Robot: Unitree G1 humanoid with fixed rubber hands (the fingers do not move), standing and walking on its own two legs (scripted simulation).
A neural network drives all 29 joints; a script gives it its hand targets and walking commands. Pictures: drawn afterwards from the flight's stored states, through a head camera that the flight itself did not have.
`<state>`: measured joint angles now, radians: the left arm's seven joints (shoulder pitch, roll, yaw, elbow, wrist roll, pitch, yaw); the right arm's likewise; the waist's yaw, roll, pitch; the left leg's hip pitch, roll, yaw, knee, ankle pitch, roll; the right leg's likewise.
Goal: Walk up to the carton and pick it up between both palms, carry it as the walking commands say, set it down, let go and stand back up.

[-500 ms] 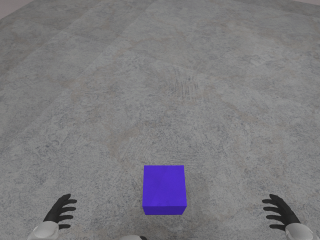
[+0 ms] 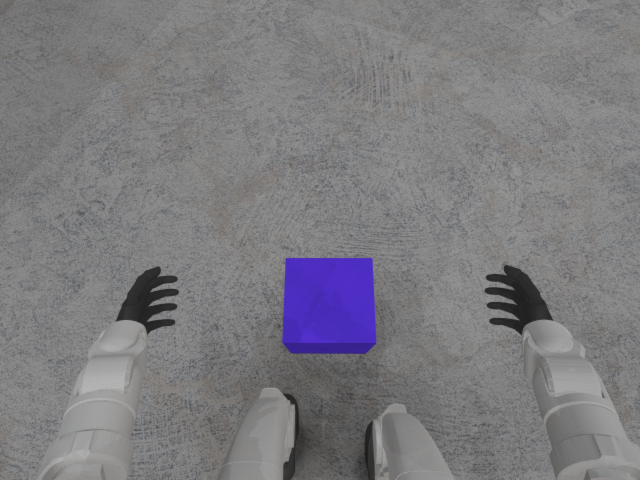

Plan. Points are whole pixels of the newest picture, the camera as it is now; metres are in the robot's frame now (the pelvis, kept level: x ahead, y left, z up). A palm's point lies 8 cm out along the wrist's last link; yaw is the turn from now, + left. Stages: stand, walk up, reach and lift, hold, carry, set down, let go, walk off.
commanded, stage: reach and lift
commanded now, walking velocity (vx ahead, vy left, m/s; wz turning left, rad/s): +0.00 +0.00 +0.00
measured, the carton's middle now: (328, 309) +0.42 +0.02 -0.59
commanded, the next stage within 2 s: none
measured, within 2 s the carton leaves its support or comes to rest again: neither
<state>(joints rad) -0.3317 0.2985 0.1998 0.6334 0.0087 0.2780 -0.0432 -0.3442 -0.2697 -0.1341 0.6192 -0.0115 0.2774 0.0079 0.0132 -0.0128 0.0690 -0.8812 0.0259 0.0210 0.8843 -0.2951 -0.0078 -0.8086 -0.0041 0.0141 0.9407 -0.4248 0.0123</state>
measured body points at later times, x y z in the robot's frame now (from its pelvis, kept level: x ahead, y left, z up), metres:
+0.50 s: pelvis -0.03 +0.01 -0.05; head +0.25 +0.02 +0.31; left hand +0.45 +0.23 -0.15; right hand +0.45 -0.20 -0.14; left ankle +0.07 +0.13 -0.68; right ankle +0.01 -0.12 -0.68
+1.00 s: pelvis -0.03 +0.00 -0.08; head +0.29 +0.00 +0.23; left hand +0.49 +0.21 -0.21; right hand +0.50 -0.18 -0.21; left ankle +0.07 +0.13 -0.68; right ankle +0.01 -0.12 -0.68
